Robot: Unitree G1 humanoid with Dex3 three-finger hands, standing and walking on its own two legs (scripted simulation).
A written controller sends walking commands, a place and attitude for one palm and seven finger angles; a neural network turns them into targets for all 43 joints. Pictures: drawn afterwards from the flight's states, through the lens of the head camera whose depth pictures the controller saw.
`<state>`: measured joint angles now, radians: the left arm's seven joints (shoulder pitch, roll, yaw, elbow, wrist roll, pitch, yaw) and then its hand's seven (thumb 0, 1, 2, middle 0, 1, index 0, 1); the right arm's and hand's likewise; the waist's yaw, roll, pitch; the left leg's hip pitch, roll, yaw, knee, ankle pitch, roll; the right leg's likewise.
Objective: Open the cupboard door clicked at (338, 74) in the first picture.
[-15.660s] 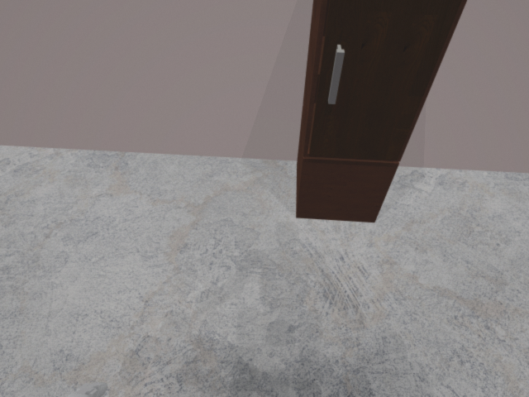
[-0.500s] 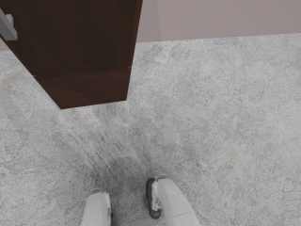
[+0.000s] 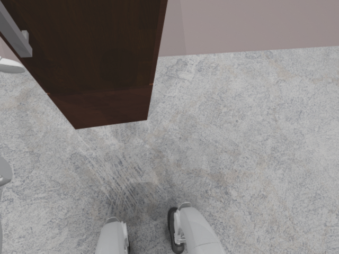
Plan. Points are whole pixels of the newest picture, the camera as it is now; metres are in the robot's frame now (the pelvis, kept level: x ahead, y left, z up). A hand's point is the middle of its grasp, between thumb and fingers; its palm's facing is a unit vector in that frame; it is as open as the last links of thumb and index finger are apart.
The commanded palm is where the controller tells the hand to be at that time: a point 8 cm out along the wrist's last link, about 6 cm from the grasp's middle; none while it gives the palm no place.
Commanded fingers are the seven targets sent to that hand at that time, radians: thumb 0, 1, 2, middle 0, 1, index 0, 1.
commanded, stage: slide the fingers in behind the handle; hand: left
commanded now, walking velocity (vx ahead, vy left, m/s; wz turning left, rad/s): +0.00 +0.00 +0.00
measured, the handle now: (5, 14) +0.59 +0.26 +0.08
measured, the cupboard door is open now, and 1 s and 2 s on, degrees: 0 0 6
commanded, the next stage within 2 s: close the thumb around the handle in 0.78 s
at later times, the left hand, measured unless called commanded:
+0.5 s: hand (11, 37) +0.54 +0.25 +0.08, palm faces +0.07 -1.00 -0.01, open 14.0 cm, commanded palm +0.53 +0.29 +0.08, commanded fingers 0.00 -0.50 0.30 -0.30 -1.20 -0.30 -1.20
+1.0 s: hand (7, 36) +0.55 +0.25 +0.08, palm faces +0.07 -1.00 -0.01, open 13.7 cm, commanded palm +0.53 +0.28 +0.08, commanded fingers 0.00 -0.11 0.47 -0.33 -1.24 -0.33 -1.24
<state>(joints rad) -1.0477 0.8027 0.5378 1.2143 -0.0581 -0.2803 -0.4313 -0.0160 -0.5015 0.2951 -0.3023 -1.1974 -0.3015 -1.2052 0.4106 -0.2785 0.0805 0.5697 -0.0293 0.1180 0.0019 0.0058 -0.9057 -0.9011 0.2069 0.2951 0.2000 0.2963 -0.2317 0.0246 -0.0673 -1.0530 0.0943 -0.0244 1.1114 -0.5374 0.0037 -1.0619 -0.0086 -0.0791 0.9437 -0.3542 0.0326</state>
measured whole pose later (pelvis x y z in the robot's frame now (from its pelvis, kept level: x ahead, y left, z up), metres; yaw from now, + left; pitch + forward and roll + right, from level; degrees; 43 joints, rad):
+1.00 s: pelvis +0.00 +0.00 +0.00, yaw +0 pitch +27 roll -5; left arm -1.05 0.76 0.53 1.25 -0.05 -0.33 -0.36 -0.02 -0.45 0.32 -0.31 -1.20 -0.31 -1.21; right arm 0.41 -0.28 0.08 0.58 -0.04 0.10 0.00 0.01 -0.91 -0.90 0.21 0.30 0.20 0.30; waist -0.24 0.03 -0.07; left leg -1.04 0.09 -0.01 1.11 -0.53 0.01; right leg -1.06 -0.01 -0.06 0.95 -0.35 0.03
